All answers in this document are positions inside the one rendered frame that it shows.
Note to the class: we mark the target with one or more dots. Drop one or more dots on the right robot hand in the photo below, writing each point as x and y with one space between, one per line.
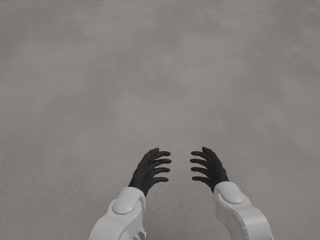
214 169

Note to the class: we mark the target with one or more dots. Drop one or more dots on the left robot forearm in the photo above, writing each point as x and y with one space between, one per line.
123 218

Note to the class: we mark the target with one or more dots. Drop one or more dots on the robot left thigh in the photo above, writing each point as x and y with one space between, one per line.
141 235

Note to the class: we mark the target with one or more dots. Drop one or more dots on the right robot forearm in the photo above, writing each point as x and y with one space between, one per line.
234 210

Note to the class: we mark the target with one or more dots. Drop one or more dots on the left robot hand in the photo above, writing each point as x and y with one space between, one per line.
143 177

